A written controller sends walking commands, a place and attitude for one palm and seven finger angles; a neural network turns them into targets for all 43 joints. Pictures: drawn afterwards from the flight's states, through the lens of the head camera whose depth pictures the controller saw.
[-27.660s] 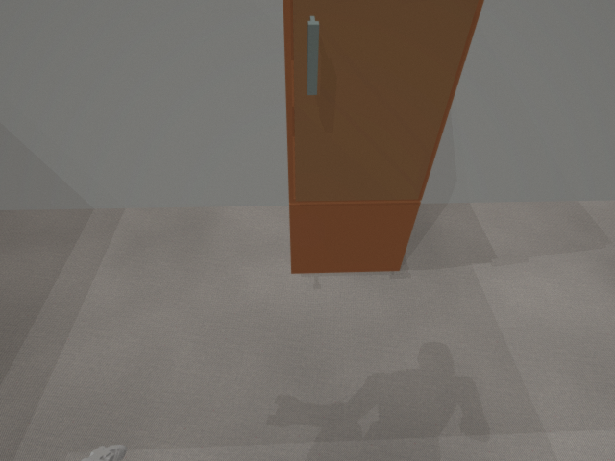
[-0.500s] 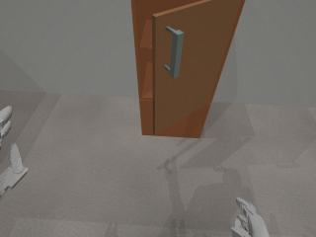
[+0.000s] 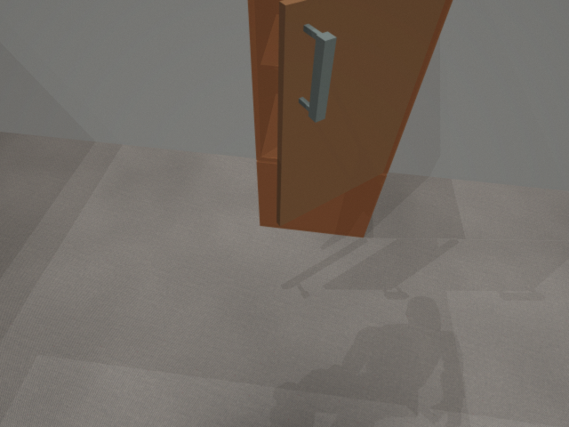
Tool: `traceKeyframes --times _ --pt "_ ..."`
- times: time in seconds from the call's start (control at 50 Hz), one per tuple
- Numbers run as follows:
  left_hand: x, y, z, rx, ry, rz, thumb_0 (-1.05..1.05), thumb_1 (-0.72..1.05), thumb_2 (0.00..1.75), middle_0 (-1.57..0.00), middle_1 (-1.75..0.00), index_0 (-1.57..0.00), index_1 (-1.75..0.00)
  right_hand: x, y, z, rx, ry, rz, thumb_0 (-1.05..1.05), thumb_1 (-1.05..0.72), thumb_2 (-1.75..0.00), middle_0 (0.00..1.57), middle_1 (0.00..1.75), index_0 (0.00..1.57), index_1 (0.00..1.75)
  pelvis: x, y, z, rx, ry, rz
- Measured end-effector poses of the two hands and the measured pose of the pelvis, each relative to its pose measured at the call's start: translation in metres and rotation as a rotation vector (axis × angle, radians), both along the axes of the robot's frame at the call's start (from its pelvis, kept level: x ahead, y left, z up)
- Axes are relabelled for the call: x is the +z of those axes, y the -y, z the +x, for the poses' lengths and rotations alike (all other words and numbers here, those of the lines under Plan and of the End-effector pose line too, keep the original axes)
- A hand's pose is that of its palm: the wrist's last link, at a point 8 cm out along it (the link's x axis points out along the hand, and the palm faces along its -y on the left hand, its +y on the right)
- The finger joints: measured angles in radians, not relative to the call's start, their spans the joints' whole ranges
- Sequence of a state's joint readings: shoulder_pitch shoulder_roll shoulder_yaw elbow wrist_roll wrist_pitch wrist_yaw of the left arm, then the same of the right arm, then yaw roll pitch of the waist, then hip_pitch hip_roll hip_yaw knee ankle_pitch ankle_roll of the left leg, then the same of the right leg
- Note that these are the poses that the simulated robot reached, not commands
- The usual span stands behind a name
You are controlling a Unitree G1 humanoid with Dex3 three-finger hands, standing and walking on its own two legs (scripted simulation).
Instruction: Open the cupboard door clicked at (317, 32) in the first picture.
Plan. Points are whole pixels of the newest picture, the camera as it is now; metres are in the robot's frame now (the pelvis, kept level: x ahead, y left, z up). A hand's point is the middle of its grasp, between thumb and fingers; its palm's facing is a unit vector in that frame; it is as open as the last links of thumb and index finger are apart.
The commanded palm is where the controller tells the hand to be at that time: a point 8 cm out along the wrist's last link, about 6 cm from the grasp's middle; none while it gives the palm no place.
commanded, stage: let the arm hang, fingers relaxed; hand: left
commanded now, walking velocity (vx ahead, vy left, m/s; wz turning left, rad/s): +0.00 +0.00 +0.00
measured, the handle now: (313, 75) +0.66 -0.01 +0.13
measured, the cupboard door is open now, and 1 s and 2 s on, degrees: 40 40 40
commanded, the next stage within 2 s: look to check the result in 0.64 s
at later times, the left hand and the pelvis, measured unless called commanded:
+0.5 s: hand out of the picture +0.11 +0.23 -0.14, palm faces -0.03 -0.94 -0.34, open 7.4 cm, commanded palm none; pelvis +0.02 +0.00 +0.01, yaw -1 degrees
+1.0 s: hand out of the picture +0.12 +0.23 -0.15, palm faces -0.05 -0.94 -0.34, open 7.4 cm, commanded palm none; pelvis +0.04 +0.00 +0.01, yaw -1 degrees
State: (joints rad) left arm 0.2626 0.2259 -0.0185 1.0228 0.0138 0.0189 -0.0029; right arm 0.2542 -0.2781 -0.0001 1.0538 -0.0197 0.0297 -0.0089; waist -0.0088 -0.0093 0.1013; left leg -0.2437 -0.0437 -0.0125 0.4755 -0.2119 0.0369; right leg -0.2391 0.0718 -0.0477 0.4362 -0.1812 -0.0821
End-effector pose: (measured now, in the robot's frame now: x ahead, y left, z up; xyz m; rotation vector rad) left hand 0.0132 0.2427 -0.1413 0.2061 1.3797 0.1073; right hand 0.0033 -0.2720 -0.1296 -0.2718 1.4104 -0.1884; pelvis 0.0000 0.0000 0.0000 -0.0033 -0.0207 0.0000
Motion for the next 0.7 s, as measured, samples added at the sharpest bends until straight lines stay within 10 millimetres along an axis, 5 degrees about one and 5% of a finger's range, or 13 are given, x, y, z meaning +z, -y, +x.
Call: traceKeyframes --times 0.12,0.26,0.48,0.7 --pt "0.014 -0.024 0.002 0.023 -0.008 0.082 0.0 0.92 0.9 -0.2 -0.3 -0.21 -0.3 -0.005 -0.003 -0.004 -0.018 -0.013 0.023 0.01 -0.9 -0.9 0.2 0.3 0.2 0.3 0.004 0.002 0.004 -0.004 0.004 0.001" --pt "0.03 -0.041 0.038 0.005 0.074 0.149 0.0 0.91 0.9 -0.2 -0.3 -0.2 -0.3 -0.011 -0.009 0.022 -0.013 0.062 0.059 0.01 -0.9 -0.9 0.2 0.3 0.21 0.3 0.006 0.002 0.009 -0.01 0.012 0.004" --pt "0.039 -0.033 0.092 -0.033 0.189 0.139 0.0 0.91 0.9 -0.2 -0.3 -0.2 -0.3 -0.006 0.0 0.061 0.001 0.142 0.047 0.01 -0.9 -0.9 0.2 0.3 0.21 0.3 0.008 0.003 0.019 -0.015 0.011 0.008" --pt "0.03 -0.024 0.103 -0.047 0.156 0.106 0.0 0.9 0.9 -0.2 -0.3 -0.21 -0.3 0.004 0.018 0.07 -0.006 0.122 -0.008 0.01 -0.9 -0.9 0.2 0.3 0.21 0.3 0.01 0.004 0.03 -0.021 -0.001 0.008"
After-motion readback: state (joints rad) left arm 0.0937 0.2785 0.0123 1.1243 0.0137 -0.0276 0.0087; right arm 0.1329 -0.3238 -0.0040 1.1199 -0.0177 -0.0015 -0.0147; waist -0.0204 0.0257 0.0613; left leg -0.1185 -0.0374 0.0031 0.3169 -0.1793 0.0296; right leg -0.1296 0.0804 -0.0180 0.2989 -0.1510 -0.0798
